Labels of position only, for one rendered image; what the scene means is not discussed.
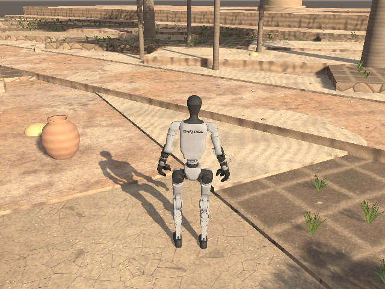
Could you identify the right robot hand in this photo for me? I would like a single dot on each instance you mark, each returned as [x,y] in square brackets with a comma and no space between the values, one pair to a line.
[223,172]

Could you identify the robot right shin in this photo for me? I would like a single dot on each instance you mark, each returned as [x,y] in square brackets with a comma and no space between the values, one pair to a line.
[204,219]

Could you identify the robot right foot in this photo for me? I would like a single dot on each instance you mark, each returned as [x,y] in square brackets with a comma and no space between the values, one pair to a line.
[203,244]

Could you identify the left robot hand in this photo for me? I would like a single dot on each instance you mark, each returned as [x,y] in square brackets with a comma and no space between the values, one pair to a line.
[165,167]

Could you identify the left robot forearm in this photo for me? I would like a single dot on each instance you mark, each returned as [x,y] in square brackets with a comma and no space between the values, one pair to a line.
[163,157]

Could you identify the robot left upper arm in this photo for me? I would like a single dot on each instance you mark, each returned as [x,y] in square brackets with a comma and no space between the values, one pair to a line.
[175,126]

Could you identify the robot right upper arm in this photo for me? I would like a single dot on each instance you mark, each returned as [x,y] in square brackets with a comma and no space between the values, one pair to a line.
[215,137]

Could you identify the right robot forearm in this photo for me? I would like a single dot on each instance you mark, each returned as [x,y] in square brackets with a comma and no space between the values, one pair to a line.
[222,160]

